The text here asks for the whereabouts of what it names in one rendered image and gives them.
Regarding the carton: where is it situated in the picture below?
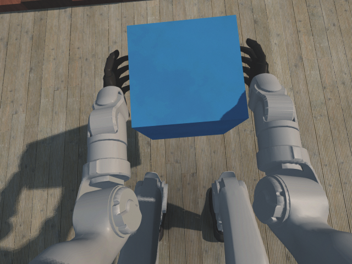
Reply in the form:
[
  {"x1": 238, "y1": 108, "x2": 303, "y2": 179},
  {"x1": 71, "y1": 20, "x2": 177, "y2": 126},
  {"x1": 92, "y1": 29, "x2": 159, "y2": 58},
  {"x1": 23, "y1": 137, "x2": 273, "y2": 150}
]
[{"x1": 127, "y1": 15, "x2": 249, "y2": 140}]

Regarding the left robot hand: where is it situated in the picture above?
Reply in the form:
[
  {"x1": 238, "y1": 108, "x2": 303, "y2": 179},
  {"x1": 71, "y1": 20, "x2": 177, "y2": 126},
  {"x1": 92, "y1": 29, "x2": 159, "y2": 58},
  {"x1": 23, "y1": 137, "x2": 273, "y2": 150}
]
[{"x1": 103, "y1": 50, "x2": 130, "y2": 95}]

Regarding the right robot foot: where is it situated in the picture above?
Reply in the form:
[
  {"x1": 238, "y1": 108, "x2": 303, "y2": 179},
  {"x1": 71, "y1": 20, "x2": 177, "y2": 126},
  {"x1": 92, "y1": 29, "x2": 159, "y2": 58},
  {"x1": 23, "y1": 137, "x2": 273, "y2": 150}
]
[{"x1": 209, "y1": 188, "x2": 224, "y2": 243}]

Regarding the right robot thigh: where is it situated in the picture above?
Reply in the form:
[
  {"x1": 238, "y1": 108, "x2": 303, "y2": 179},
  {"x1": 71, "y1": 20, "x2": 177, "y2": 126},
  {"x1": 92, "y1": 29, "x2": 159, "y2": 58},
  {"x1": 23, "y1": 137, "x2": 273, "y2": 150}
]
[{"x1": 212, "y1": 177, "x2": 270, "y2": 264}]

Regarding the robot left upper arm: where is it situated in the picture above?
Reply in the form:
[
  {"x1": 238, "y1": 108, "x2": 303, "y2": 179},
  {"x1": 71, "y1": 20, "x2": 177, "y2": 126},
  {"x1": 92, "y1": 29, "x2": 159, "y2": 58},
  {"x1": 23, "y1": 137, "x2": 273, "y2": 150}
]
[{"x1": 28, "y1": 185, "x2": 142, "y2": 264}]

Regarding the robot right upper arm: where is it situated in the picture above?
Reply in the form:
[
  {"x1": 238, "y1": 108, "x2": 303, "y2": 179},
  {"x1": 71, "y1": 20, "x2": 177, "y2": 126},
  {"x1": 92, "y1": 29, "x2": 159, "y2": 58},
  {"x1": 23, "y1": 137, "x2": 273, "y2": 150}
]
[{"x1": 252, "y1": 174, "x2": 352, "y2": 264}]

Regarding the right robot hand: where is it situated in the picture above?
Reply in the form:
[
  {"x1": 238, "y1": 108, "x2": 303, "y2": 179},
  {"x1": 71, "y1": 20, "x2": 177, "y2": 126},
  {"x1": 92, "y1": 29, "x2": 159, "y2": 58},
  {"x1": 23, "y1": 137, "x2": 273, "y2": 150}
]
[{"x1": 240, "y1": 38, "x2": 269, "y2": 87}]

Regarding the robot right forearm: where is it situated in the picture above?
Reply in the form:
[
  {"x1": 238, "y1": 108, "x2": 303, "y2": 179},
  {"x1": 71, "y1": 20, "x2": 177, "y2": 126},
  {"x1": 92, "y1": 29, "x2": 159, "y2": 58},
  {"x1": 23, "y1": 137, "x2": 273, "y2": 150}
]
[{"x1": 248, "y1": 73, "x2": 329, "y2": 206}]

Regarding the robot left forearm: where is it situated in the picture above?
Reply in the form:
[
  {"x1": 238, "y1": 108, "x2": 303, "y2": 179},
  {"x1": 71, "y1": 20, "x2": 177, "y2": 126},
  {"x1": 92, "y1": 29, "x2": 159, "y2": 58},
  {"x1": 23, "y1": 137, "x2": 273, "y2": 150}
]
[{"x1": 73, "y1": 86, "x2": 131, "y2": 212}]

